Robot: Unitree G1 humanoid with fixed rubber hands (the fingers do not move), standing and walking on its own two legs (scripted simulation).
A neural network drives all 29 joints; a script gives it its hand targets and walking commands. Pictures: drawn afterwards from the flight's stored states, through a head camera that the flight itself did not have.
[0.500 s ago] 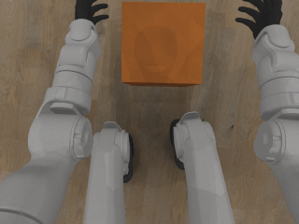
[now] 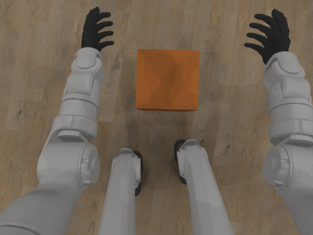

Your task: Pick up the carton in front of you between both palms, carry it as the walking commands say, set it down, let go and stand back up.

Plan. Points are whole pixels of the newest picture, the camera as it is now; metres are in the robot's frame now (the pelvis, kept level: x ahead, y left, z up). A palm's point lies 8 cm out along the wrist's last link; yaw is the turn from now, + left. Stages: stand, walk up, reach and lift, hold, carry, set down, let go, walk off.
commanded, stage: set down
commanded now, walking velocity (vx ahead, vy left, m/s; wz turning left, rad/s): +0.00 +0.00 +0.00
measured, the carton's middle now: (166, 85) +0.48 -0.06 -0.45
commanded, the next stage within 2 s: let go in 0.14 s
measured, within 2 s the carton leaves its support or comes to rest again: neither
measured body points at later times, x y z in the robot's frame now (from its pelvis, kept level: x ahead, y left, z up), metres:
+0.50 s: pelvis +0.05 -0.01 +0.13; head +0.29 -0.04 +0.51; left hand +0.44 +0.15 +0.01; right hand +0.40 -0.28 +0.01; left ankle +0.07 +0.13 -0.54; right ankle +0.10 -0.11 -0.54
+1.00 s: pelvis +0.10 +0.01 +0.20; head +0.16 +0.02 +0.65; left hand +0.30 +0.23 +0.12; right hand +0.26 -0.23 +0.12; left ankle +0.07 +0.13 -0.54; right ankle +0.10 -0.11 -0.54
